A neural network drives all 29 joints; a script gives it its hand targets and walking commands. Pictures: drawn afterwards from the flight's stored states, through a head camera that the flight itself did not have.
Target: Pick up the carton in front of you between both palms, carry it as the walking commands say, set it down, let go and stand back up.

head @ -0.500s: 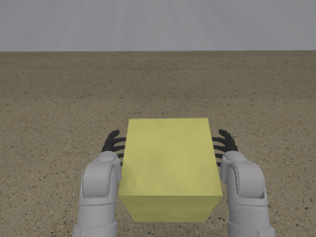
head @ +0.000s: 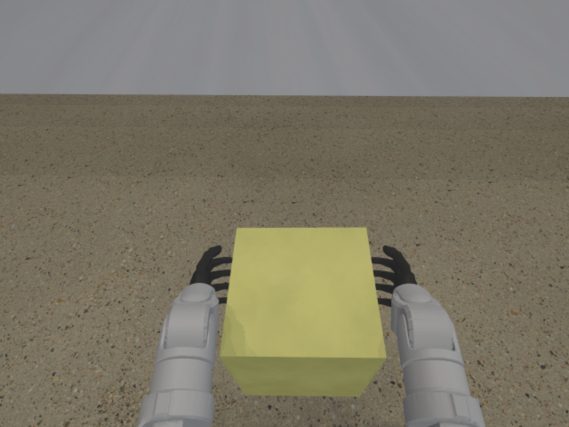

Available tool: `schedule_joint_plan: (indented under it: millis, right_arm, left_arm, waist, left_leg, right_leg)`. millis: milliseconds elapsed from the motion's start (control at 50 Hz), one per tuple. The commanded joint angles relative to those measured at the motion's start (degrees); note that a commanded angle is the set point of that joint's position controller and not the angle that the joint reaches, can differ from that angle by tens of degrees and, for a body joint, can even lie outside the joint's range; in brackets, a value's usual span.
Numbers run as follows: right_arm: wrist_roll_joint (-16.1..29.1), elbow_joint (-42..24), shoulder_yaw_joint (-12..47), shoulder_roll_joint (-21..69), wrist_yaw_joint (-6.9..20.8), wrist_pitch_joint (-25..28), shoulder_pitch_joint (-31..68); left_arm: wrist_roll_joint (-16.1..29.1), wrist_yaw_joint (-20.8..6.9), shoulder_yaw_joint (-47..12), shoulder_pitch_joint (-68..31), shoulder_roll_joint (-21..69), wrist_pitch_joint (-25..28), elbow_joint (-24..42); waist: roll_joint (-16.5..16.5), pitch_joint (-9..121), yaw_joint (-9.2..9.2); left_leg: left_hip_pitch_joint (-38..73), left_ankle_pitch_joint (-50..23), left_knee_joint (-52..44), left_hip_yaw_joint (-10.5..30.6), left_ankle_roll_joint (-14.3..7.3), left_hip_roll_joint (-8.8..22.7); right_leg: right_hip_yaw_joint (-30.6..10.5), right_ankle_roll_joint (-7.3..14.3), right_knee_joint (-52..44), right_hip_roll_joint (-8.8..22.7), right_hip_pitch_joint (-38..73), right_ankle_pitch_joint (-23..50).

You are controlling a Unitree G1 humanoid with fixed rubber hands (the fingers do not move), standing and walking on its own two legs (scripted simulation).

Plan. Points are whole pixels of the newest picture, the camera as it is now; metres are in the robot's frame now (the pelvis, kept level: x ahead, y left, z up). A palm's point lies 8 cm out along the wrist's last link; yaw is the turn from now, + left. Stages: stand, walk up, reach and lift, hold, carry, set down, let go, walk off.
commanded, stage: carry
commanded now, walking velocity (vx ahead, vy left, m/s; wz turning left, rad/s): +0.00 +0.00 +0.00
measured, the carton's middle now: (301, 316) +0.31 +0.00 -0.07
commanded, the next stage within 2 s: hold in 1.52 s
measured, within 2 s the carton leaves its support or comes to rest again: neither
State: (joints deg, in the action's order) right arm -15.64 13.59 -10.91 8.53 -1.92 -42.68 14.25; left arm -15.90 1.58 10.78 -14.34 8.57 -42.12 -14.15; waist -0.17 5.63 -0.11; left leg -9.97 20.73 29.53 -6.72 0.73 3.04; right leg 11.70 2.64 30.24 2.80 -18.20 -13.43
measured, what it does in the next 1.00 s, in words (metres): stands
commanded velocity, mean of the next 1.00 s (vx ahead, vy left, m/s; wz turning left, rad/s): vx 0.00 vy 0.00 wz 0.00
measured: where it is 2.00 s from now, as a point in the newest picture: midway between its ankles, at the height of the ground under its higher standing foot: outside the picture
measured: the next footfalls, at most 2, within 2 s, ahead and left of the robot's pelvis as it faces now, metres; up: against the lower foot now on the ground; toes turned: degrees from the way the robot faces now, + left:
none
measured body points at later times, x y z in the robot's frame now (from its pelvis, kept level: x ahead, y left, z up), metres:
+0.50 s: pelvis -0.02 +0.00 +0.00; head -0.05 +0.00 +0.45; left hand +0.28 +0.15 +0.04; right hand +0.28 -0.15 +0.03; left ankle -0.06 +0.12 -0.73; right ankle +0.03 -0.09 -0.73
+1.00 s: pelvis -0.04 +0.00 +0.00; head -0.06 -0.01 +0.45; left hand +0.27 +0.15 +0.04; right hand +0.27 -0.15 +0.04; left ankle -0.06 +0.12 -0.73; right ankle +0.03 -0.09 -0.73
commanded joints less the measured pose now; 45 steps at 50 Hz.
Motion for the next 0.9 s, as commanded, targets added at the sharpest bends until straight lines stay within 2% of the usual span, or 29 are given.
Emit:
schedule_joint_plan:
  millis: [0, 20, 60, 80, 100, 120, 160, 180, 220, 240, 260, 280, 320, 380, 400, 420, 440, 480, 500, 560, 600, 640, 680, 720, 740, 760, 820, 860, 880]
  right_arm:
    - [14.18, -2.05, 28.59, 51.74, 14.55, 6.75, 29.71]
    - [12.82, 0.57, 25.98, 49.91, 14.53, 6.87, 28.19]
    - [13.67, 0.69, 28.38, 52.43, 14.86, 8.07, 27.72]
    - [13.62, 0.54, 27.46, 53.41, 15.09, 8.01, 28.09]
    - [16.11, -3.03, 32.06, 55.30, 15.08, 8.48, 30.78]
    - [15.26, -0.25, 29.59, 53.35, 15.14, 7.45, 29.13]
    - [14.06, -3.28, 30.34, 52.63, 14.52, 6.54, 26.61]
    - [16.35, -4.33, 31.53, 54.49, 14.41, 5.76, 25.86]
    - [18.05, -7.26, 33.08, 53.12, 14.54, 4.19, 26.79]
    - [15.90, -6.41, 31.18, 52.20, 14.14, 3.79, 24.69]
    - [14.93, -3.88, 29.66, 50.84, 13.98, 3.51, 25.17]
    - [12.84, -2.21, 27.56, 50.60, 14.00, 3.81, 23.78]
    - [14.88, -3.91, 28.98, 51.69, 14.13, 3.64, 24.78]
    - [16.41, -6.40, 31.51, 52.88, 14.48, 3.64, 28.70]
    - [15.63, -3.36, 30.45, 53.08, 14.68, 3.35, 27.35]
    - [14.76, -3.58, 29.38, 52.79, 14.88, 3.58, 26.75]
    - [15.64, -5.11, 31.44, 54.13, 14.78, 3.54, 26.35]
    - [16.11, -7.90, 32.36, 52.42, 14.46, 3.46, 29.18]
    - [16.72, -6.89, 33.11, 53.83, 14.41, 3.61, 27.89]
    - [14.48, -5.52, 30.00, 51.66, 14.06, 3.49, 25.73]
    - [14.52, -3.13, 30.78, 53.00, 14.20, 3.20, 24.29]
    - [16.54, -4.02, 30.85, 53.67, 14.47, 3.05, 25.03]
    - [16.87, -6.20, 32.90, 54.27, 14.35, 3.59, 25.53]
    - [16.74, -5.58, 32.73, 53.50, 14.32, 3.44, 24.81]
    - [15.69, -4.85, 31.20, 53.20, 14.33, 3.25, 26.75]
    - [17.38, -7.87, 34.56, 53.24, 14.26, 3.38, 28.85]
    - [14.20, -1.60, 28.53, 51.57, 14.40, 2.64, 25.97]
    - [16.60, -6.63, 31.38, 54.37, 14.61, 3.66, 28.63]
    - [17.02, -4.81, 31.61, 54.70, 14.78, 3.30, 29.17]
  left_arm:
    - [13.34, -14.37, -27.25, -27.05, 51.85, 5.98, 0.69]
    - [13.22, -14.59, -26.52, -27.75, 52.00, 6.54, -0.33]
    - [15.23, -14.70, -29.72, -30.14, 53.50, 7.99, 1.90]
    - [13.58, -14.68, -27.90, -28.55, 53.05, 7.15, -0.30]
    - [14.99, -14.64, -30.24, -26.69, 54.41, 7.12, 0.22]
    - [15.27, -14.78, -30.54, -28.45, 54.37, 7.38, 2.85]
    - [15.58, -14.79, -29.43, -26.55, 52.90, 5.74, 0.12]
    - [17.96, -14.67, -35.45, -27.60, 54.42, 5.57, 8.09]
    - [17.70, -14.22, -32.71, -25.08, 54.28, 3.31, 5.29]
    - [15.96, -13.95, -32.11, -23.48, 52.26, 2.74, 4.94]
    - [14.55, -14.09, -29.22, -21.87, 50.44, 2.40, 3.26]
    - [14.11, -13.98, -28.02, -24.19, 49.41, 2.91, 3.73]
    - [15.86, -14.15, -31.44, -25.18, 51.31, 2.71, 4.98]
    - [15.07, -14.66, -28.58, -23.75, 52.83, 2.72, 1.37]
    - [14.47, -14.50, -29.57, -24.32, 53.44, 2.71, 2.27]
    - [15.51, -14.53, -30.51, -26.29, 54.19, 3.18, 4.10]
    - [15.75, -14.39, -33.01, -27.00, 53.93, 3.07, 6.25]
    - [15.11, -14.46, -28.64, -23.80, 54.72, 2.92, 1.74]
    - [16.25, -14.30, -31.16, -25.59, 54.14, 3.25, 5.15]
    - [14.78, -14.27, -28.97, -23.92, 53.09, 2.92, 2.46]
    - [16.45, -14.23, -32.46, -26.43, 53.51, 3.56, 5.98]
    - [17.00, -14.32, -33.51, -27.14, 54.00, 3.25, 6.32]
    - [17.13, -14.33, -32.46, -24.98, 55.35, 2.97, 5.87]
    - [16.46, -14.17, -31.89, -23.45, 52.72, 2.94, 5.53]
    - [16.69, -14.03, -31.54, -27.31, 52.60, 2.86, 6.09]
    - [15.79, -14.16, -30.87, -22.81, 53.85, 2.39, 3.98]
    - [15.31, -14.40, -28.55, -25.43, 52.76, 2.31, 1.54]
    - [17.99, -14.65, -31.36, -27.09, 55.04, 3.18, 3.93]
    - [16.91, -14.63, -32.04, -28.19, 54.30, 3.21, 5.60]
  waist:
    - [0.14, 12.59, 0.19]
    - [3.45, 11.82, -0.35]
    - [-0.58, 14.82, -0.40]
    - [0.68, 14.85, -0.29]
    - [-1.11, 15.38, -0.21]
    - [0.03, 14.41, -0.34]
    - [0.19, 13.58, -0.19]
    - [4.29, 15.69, -0.22]
    - [1.11, 16.29, -0.15]
    - [2.22, 15.62, -0.09]
    - [-2.21, 14.49, -0.39]
    - [-2.08, 11.38, -0.22]
    - [1.20, 13.19, 0.02]
    - [-1.92, 11.79, -0.22]
    - [1.71, 13.66, 0.00]
    - [2.24, 14.85, -0.12]
    - [1.36, 11.72, -0.17]
    - [-2.48, 12.83, -0.08]
    - [-3.08, 13.29, 0.21]
    - [0.35, 14.71, 0.20]
    - [-1.64, 15.12, -0.10]
    - [1.55, 15.09, 0.01]
    - [1.03, 16.95, -0.10]
    - [1.07, 14.65, -0.36]
    - [-0.96, 13.29, -0.02]
    - [-2.48, 13.64, 0.10]
    - [-1.42, 10.79, 0.03]
    - [2.31, 13.37, -0.10]
    - [2.55, 13.07, 0.06]
  left_leg:
    - [-1.06, -13.48, -5.76, 4.60, -1.20, 5.47]
    - [-1.15, -15.52, -4.97, 3.79, -1.52, 6.37]
    - [-1.20, -13.23, -5.66, 5.63, -1.91, 5.78]
    - [-2.69, -7.84, -5.30, 4.64, -1.77, 5.93]
    - [-0.12, -12.41, -5.09, 4.09, -1.41, 5.50]
    - [-2.19, -12.94, -4.38, 4.13, -1.21, 6.35]
    - [-2.07, -10.39, -6.06, 4.42, -1.71, 5.75]
    - [-0.25, -15.41, -5.47, 5.60, -2.35, 6.13]
    - [0.63, -21.23, -4.58, 5.62, -2.52, 7.40]
    - [-0.34, -20.19, -4.35, 4.49, -2.51, 6.93]
    - [0.36, -18.13, -4.72, 5.05, -2.36, 6.77]
    - [-2.43, -14.38, -5.11, 5.14, -2.00, 6.73]
    - [-1.56, -12.34, -4.91, 4.28, -1.59, 5.84]
    - [-5.22, -7.64, -5.91, 5.89, -2.03, 6.21]
    - [-3.41, -9.77, -5.06, 5.06, -1.80, 4.93]
    - [-2.22, -11.90, -4.21, 4.39, -1.62, 5.30]
    - [-4.35, -11.51, -5.18, 5.70, -2.05, 5.67]
    - [-5.33, -7.17, -4.79, 5.04, -1.71, 5.96]
    - [-4.45, -8.83, -4.60, 5.34, -2.05, 5.91]
    - [-3.83, -9.90, -4.82, 4.70, -2.18, 5.81]
    - [-1.68, -12.97, -4.48, 4.60, -1.66, 5.11]
    - [-2.67, -13.21, -4.17, 5.34, -1.88, 5.28]
    - [-2.13, -15.66, -2.27, 3.77, -1.65, 5.44]
    - [-4.69, -14.73, -5.01, 4.32, -1.67, 5.72]
    - [-4.35, -10.22, -4.84, 5.14, -1.33, 5.73]
    - [-4.48, -7.98, -5.45, 5.29, -1.79, 6.50]
    - [-5.56, -3.95, -4.24, 3.99, -1.09, 4.85]
    - [-5.38, -6.66, -4.50, 4.64, -1.49, 5.01]
    - [-3.83, -6.40, -4.84, 4.08, -1.45, 5.17]
  right_leg:
    - [-8.12, -0.41, -3.25, 7.34, 10.00, 13.54]
    - [-7.52, -1.31, -3.89, 8.12, 9.43, 16.29]
    - [-7.74, -0.94, -3.81, 6.84, 10.00, 12.99]
    - [-8.39, -1.35, -5.03, 7.22, 10.41, 9.83]
    - [-7.58, -0.74, -3.36, 6.95, 9.52, 14.41]
    - [-7.65, -1.24, -4.53, 7.36, 10.87, 15.01]
    - [-8.23, -1.13, -4.50, 7.50, 7.59, 11.35]
    - [-8.04, -0.96, -2.33, 7.68, 7.65, 11.56]
    - [-7.16, -1.09, -1.20, 6.87, 7.78, 11.94]
    - [-7.63, -1.45, -2.60, 7.00, 7.99, 11.90]
    - [-6.54, -1.66, -2.03, 6.92, 7.14, 11.67]
    - [-7.36, -1.38, -4.33, 6.10, 6.28, 10.86]
    - [-8.24, -0.84, -3.72, 7.86, 6.43, 11.86]
    - [-9.03, -0.99, -5.50, 7.84, 8.40, 10.66]
    - [-8.20, -0.95, -3.02, 7.93, 7.74, 12.85]
    - [-8.54, -0.59, -3.64, 7.65, 7.64, 13.29]
    - [-8.09, -0.51, -4.59, 7.45, 7.20, 12.31]
    - [-8.51, -1.04, -6.24, 7.72, 8.21, 11.42]
    - [-8.15, -0.83, -4.78, 8.11, 8.65, 13.86]
    - [-8.26, -0.80, -5.00, 7.37, 7.46, 11.45]
    - [-8.18, -0.83, -2.84, 7.85, 7.30, 15.68]
    - [-9.07, -0.32, -3.49, 7.84, 7.78, 16.32]
    - [-8.13, -0.28, -1.78, 7.55, 8.96, 20.32]
    - [-7.72, -1.27, -2.64, 7.71, 8.79, 16.13]
    - [-7.69, -0.95, -3.59, 7.20, 7.13, 11.89]
    - [-7.61, -0.88, -4.49, 7.43, 7.74, 10.66]
    - [-9.48, -0.49, -8.12, 7.26, 5.32, 3.83]
    - [-9.32, -0.95, -6.35, 7.86, 6.68, 8.52]
    - [-9.75, -0.56, -6.88, 7.99, 5.60, 11.08]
